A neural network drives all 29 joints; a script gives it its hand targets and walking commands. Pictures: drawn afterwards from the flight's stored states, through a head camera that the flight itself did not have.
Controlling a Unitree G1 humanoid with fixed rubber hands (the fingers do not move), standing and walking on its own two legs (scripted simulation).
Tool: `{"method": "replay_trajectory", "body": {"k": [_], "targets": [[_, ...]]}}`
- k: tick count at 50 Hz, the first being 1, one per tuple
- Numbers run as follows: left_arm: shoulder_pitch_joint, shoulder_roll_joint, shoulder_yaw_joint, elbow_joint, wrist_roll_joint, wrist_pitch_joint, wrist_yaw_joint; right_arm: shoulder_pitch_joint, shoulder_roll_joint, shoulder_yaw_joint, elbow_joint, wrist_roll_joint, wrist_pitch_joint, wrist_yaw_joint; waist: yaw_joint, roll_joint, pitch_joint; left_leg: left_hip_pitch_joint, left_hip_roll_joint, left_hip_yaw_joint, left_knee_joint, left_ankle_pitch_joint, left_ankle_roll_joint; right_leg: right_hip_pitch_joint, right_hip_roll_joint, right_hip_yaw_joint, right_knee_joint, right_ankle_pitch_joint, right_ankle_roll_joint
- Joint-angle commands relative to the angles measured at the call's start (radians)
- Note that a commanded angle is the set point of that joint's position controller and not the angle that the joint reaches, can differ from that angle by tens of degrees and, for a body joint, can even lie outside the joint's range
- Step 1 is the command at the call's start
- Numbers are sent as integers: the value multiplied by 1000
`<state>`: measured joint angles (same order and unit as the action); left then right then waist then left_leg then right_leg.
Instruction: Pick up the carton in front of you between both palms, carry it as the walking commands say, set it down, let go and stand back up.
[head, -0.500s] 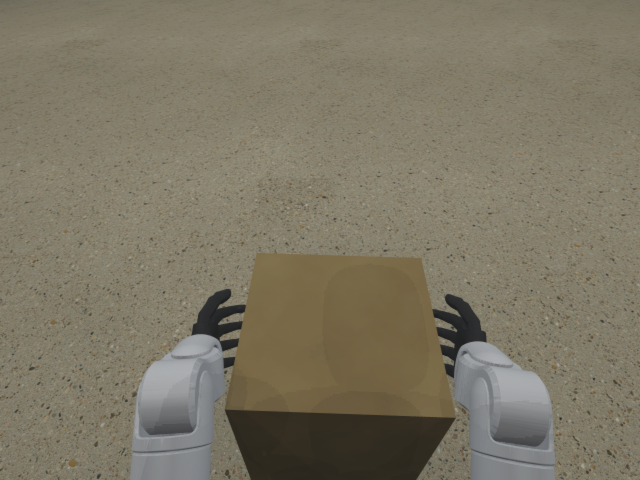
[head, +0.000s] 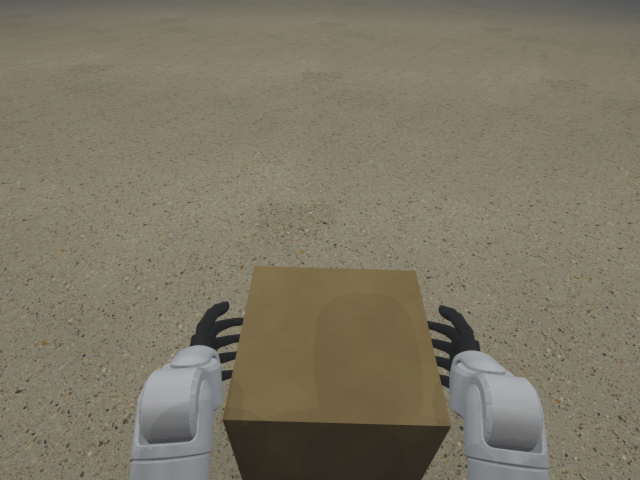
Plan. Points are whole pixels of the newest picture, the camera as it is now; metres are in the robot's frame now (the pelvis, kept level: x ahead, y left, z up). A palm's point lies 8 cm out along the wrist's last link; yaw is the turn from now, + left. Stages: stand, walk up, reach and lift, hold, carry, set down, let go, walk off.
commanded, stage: carry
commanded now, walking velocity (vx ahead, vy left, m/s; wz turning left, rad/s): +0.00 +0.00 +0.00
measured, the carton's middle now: (331, 388) +0.27 +0.00 +0.00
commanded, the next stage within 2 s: hold in 1.06 s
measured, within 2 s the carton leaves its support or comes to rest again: neither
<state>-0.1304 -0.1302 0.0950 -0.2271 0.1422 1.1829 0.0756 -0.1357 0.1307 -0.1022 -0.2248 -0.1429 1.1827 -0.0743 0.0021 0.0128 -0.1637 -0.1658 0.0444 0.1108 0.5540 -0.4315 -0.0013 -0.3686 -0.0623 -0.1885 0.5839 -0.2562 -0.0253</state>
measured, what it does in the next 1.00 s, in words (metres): stands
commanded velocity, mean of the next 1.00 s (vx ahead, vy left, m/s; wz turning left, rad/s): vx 0.00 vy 0.00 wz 0.00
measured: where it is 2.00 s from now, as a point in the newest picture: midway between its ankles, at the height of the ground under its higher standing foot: outside the picture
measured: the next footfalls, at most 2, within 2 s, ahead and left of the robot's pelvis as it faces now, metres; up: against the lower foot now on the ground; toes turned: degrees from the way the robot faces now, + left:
none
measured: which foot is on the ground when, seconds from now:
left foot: down 0.00-1.00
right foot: down 0.00-1.00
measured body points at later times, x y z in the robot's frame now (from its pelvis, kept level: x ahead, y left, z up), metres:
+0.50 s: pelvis -0.04 +0.01 +0.00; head -0.08 +0.00 +0.45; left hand +0.24 +0.16 +0.04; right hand +0.24 -0.15 +0.04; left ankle -0.09 +0.10 -0.73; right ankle +0.03 -0.11 -0.73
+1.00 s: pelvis -0.05 +0.01 +0.00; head -0.08 +0.01 +0.45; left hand +0.25 +0.16 +0.04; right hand +0.25 -0.14 +0.03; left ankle -0.09 +0.10 -0.73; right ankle +0.03 -0.11 -0.73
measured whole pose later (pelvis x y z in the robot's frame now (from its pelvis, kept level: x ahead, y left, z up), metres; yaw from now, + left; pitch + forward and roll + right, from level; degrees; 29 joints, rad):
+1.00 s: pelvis -0.05 +0.01 +0.00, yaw +0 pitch +2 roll +0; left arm -0.19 -0.14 0.17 0.18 0.24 0.73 0.03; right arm -0.20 0.14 -0.16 0.18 -0.24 0.73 -0.03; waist 0.00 0.01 -0.11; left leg -0.22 0.02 0.13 0.55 -0.36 0.03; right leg -0.39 -0.08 -0.17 0.51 -0.14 -0.02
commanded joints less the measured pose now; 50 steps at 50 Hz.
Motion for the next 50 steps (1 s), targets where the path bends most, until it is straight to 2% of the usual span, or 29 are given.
{"method": "replay_trajectory", "body": {"k": [1, 9, 19, 26, 30, 34, 38, 50], "targets": [[-459, -936, -708, -36, -393, -42, -266, -450, 941, 706, -34, 393, -38, 266, -3, -2, -180, -33, 116, -78, -66, 498, 15, 193, -110, 118, -30, 445, -14], [-445, -880, -664, 25, -332, -149, -266, -438, 895, 670, 35, 332, -147, 261, 0, -5, -137, -78, 112, -87, -121, 317, 26, 183, -111, 133, -87, 299, -9], [-468, -833, -526, 203, -208, -328, -268, -448, 847, 530, 207, 198, -328, 261, -1, -5, -105, -122, 109, -96, -154, 189, 36, 159, -107, 141, -129, 189, -4], [-542, -872, -405, 380, -123, -489, -281, -532, 883, 418, 384, 119, -488, 276, -1, -10, -125, -130, 102, -100, -157, 158, 43, 169, -105, 143, -136, 171, -4], [-577, -918, -393, 434, -111, -552, -292, -568, 930, 409, 440, 107, -552, 286, -1, -13, -154, -117, 97, -98, -145, 176, 43, 181, -108, 143, -133, 195, -6], [-567, -942, -427, 418, -127, -557, -296, -556, 956, 444, 423, 123, -556, 290, -2, -16, -184, -95, 95, -94, -126, 215, 42, 187, -114, 141, -123, 237, -6], [-527, -936, -478, 360, -157, -513, -290, -515, 950, 498, 362, 156, -511, 285, -2, -16, -197, -83, 96, -93, -109, 257, 42, 187, -118, 138, -113, 277, -6], [-528, -911, -482, 331, -164, -494, -285, -511, 923, 495, 335, 156, -491, 277, -2, -13, -164, -98, 100, -97, -120, 255, 43, 172, -113, 137, -113, 255, -1]]}}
